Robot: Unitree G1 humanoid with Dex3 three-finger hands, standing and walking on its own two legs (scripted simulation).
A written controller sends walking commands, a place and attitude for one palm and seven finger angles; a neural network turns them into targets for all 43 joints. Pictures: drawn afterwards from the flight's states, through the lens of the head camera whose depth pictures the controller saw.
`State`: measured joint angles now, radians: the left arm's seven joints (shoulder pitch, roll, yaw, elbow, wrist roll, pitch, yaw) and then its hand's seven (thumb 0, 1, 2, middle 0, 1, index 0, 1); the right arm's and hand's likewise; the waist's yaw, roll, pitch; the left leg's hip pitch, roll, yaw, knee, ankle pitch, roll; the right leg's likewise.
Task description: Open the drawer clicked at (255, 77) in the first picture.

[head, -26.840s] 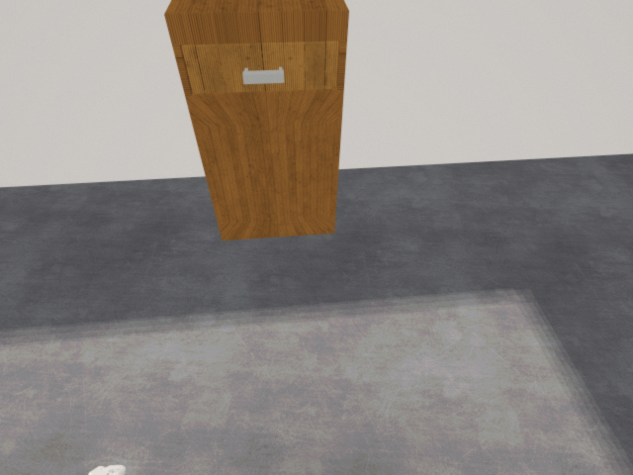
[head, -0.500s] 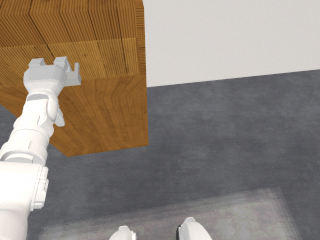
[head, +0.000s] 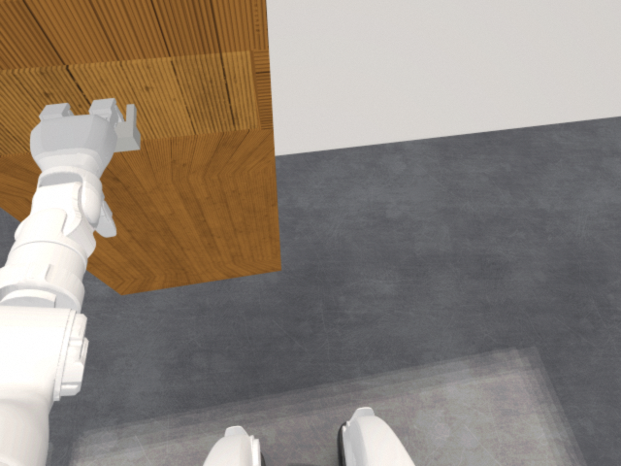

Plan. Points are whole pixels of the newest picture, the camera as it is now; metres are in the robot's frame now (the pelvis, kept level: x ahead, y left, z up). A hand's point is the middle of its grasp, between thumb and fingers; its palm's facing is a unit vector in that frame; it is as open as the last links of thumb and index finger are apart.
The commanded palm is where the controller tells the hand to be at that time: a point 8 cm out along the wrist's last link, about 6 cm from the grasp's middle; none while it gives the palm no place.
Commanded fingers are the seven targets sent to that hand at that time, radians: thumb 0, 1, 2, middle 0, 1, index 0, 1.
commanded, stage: lower the fingers behind the handle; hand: left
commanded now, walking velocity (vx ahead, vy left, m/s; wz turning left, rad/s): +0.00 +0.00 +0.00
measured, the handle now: (92, 127) +0.56 +0.26 +0.03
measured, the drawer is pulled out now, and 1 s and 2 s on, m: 0.00 0.00 0.12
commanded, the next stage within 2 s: close the thumb around the handle in 0.10 s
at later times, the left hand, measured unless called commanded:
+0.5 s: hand (95, 170) +0.50 +0.26 +0.02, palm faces -0.07 +0.00 -1.00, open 11.4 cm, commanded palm +0.49 +0.24 +0.06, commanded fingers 0.00 0.40 0.68 -0.36 -1.30 -0.36 -1.30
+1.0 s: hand (95, 173) +0.50 +0.26 +0.02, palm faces -0.06 -0.01 -1.00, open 6.4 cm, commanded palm +0.48 +0.24 +0.06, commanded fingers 0.00 0.90 0.90 -0.40 -1.35 -0.40 -1.35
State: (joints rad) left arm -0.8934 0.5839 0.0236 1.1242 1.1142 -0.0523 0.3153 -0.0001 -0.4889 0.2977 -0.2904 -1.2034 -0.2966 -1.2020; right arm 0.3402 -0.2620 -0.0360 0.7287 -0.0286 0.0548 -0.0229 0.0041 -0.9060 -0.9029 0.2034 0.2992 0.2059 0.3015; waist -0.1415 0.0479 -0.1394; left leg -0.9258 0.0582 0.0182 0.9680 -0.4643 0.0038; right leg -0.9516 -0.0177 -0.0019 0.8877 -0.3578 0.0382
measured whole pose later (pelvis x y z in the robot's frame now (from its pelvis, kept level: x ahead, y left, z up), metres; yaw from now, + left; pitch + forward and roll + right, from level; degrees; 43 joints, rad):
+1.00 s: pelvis +0.01 +0.00 +0.00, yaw +0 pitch +24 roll -2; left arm -0.82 0.55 0.02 1.06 1.11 -0.05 0.34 0.00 0.65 0.77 -0.29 -1.29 -0.31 -1.31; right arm 0.35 -0.26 -0.05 0.75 -0.04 0.06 -0.01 0.00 -0.91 -0.90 0.20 0.30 0.21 0.30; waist -0.12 0.05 -0.15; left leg -0.88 0.06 0.02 0.95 -0.48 0.00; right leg -0.91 -0.01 0.00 0.86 -0.37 0.04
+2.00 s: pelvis +0.01 -0.01 +0.02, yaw +1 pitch +15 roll -1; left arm -0.42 0.40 -0.04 0.76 1.10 0.00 0.41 0.01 0.65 0.79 -0.28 -1.29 -0.31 -1.33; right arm 0.26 -0.24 -0.06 0.71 -0.01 0.04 -0.03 0.01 -0.91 -0.90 0.20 0.30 0.20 0.30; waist -0.03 0.05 -0.13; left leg -0.67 0.05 0.02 0.84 -0.44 -0.01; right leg -0.71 -0.02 -0.01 0.80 -0.35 0.02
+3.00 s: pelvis +0.02 -0.02 +0.03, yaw +1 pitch +11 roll +0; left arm 0.17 0.34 -0.07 0.21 1.09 0.07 0.43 0.04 0.64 0.79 -0.26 -1.31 -0.35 -1.32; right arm 0.15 -0.23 -0.04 0.65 -0.03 0.01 -0.03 0.01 -0.91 -0.90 0.20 0.30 0.20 0.30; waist 0.03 0.05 -0.12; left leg -0.53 0.06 0.02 0.79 -0.44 -0.03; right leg -0.59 -0.02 0.00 0.78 -0.38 0.01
